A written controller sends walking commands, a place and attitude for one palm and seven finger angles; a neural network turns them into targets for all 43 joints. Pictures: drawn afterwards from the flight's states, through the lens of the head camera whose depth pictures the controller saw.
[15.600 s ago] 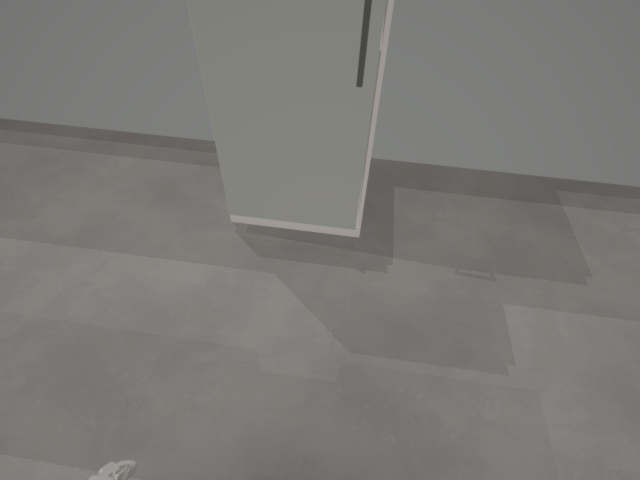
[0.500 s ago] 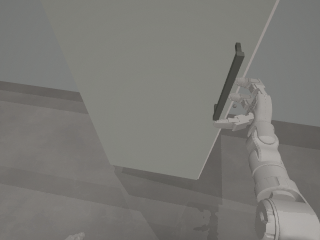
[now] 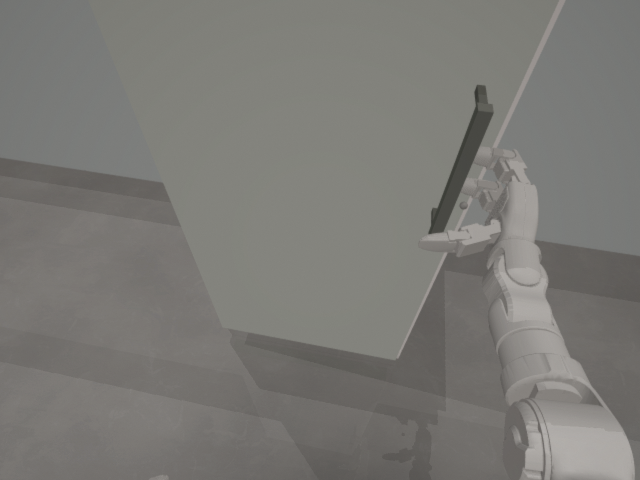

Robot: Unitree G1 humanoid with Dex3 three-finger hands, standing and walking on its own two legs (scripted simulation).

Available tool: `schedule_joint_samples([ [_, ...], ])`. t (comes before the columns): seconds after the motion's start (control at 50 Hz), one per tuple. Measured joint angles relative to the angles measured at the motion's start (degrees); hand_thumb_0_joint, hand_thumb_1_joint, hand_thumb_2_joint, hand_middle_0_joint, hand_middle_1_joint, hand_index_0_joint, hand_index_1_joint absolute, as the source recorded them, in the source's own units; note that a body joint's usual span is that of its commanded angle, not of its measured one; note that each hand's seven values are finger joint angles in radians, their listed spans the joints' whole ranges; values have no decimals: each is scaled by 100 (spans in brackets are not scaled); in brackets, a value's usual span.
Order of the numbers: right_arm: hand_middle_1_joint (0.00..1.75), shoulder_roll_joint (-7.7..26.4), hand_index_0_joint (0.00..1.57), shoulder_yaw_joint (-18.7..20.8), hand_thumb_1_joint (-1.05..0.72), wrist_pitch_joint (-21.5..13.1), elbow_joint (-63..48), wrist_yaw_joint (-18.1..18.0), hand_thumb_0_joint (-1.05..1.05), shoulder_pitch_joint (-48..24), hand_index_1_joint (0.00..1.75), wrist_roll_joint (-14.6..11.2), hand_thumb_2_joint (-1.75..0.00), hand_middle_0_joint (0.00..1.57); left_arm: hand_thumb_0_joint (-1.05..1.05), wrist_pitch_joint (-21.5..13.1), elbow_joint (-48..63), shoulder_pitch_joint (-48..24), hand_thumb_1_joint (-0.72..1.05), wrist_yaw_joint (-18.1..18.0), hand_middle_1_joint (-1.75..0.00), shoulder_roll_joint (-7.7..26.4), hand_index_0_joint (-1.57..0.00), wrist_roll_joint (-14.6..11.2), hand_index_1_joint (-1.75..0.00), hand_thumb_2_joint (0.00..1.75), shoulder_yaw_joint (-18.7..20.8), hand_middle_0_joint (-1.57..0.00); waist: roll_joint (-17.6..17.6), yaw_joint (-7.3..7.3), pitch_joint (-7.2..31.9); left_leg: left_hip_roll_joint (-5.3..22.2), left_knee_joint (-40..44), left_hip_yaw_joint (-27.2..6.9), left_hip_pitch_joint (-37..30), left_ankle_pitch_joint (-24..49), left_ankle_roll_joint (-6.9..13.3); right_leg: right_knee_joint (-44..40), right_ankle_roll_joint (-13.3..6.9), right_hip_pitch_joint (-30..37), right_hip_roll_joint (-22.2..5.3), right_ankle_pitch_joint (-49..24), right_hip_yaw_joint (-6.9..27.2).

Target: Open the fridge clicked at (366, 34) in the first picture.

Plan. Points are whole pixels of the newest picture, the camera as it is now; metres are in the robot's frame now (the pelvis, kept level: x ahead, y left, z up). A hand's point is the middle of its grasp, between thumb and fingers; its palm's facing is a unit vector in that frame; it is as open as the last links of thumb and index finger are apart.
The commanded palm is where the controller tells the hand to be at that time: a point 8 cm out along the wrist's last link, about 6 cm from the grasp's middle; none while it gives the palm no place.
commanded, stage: slide the fingers in behind the handle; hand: right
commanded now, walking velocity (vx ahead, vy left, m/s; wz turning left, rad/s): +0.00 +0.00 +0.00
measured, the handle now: (454, 173) +0.51 -0.11 +0.11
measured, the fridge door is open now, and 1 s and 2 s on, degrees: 0 0 0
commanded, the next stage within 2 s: grip the handle and tug to test in 0.82 s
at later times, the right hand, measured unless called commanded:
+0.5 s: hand (445, 204) +0.45 -0.10 +0.11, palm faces +0.08 +1.00 +0.02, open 14.0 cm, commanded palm +0.42 -0.15 +0.11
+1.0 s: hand (445, 199) +0.45 -0.10 +0.12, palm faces +0.05 +1.00 +0.00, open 13.9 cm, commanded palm +0.43 -0.15 +0.11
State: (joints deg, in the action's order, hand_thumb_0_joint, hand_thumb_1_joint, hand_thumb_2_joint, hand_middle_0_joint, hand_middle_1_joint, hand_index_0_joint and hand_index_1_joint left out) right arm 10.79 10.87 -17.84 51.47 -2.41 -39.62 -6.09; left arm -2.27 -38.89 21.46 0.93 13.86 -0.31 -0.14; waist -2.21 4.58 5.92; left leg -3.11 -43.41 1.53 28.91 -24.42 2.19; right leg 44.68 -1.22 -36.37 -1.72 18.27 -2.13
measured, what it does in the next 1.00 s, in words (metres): stands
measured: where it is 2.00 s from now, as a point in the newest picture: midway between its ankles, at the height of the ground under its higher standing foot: outside the picture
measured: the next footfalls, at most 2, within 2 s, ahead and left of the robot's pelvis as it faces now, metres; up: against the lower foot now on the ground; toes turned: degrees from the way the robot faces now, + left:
none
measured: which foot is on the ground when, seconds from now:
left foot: down 0.00-1.00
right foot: down 0.00-1.00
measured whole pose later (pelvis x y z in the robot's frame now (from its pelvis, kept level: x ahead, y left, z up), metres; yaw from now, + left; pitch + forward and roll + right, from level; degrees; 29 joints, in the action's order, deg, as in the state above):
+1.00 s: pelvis +0.00 +0.00 +0.00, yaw -1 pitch +10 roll +1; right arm 8.9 8.6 -17.4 53.3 -3.8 -42.0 -6.1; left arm -2.1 -39.5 19.9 0.9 14.0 -0.2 0.1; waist -2.4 4.5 5.8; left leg -3.0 -42.9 2.0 28.6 -24.5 2.4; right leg 44.0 -0.9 -36.2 -1.5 18.1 -1.6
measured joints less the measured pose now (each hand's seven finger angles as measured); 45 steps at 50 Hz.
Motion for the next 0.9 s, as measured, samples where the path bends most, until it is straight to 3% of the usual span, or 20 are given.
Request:
schedule_joint_samples([
  [0.16, 120, -97, 29, -105, 50, 273, 229, -43, -1, -181, 120, -69, -30, 30, 1, 12, -59, -77, 90, -33, -30, 14, -20, -29, -30, 89, -3, -20, -6, 6, -16, 9, 68, 41, -72, 27, -1, -49, -2, 49, 17, -33, 42],
  [0.3, 120, -205, 30, -171, 50, 77, 200, -200, -1, -243, 120, 28, -30, 30, 1, -59, -19, -129, 90, 9, -30, 5, -20, 21, -30, 89, 9, -20, -9, 25, -12, 15, 10, 27, 15, 14, 3, -28, 4, -17, 21, -35, 27],
  [0.42, 120, -284, 30, -130, 50, 146, 191, -261, -1, -186, 120, 59, -30, 30, 1, -3, -12, -104, 90, 30, -30, -19, -20, 45, -30, 89, -2, -20, -19, 22, 34, 14, 10, -6, 3, 0, 8, -55, 9, 19, 17, -24, -3],
  [0.54, 120, -168, 30, -32, 50, 172, 229, -281, -1, -167, 120, 91, -30, 30, 1, 48, 16, -91, 90, -6, -30, -49, -20, 43, -30, 89, -28, -20, 13, 51, -15, -4, 53, 11, -52, 10, 30, -89, 29, 67, 3, -33, 17],
  [0.66, 120, -157, 30, -151, 50, 69, 38, -154, -1, -86, 120, -2, -30, 30, 1, 29, -38, -57, 90, 5, -30, -2, -20, 25, -30, 89, 23, -20, -26, -15, -13, -4, 68, 24, -59, 7, 34, -90, 35, 63, 7, -28, 33],
  [0.8, 120, -186, 30, -108, 50, 256, 207, -111, -1, -87, 120, -28, -30, 30, 1, 66, -31, -102, 90, -22, -30, 8, -20, -11, -30, 89, 2, -20, 15, 1, -1, -4, 137, 44, -143, 22, 37, -146, 39, 134, 13, -43, 56],
  [0.9, 120, -130, 30, -127, 50, 114, 120, -187, -1, -129, 120, 3, -30, 30, 1, 9, 11, -165, 90, -37, -30, 5, -20, 6, -30, 89, 29, -20, 18, 25, -64, -7, 107, 52, -78, 27, 42, -112, 42, 66, 10, -48, 64],
])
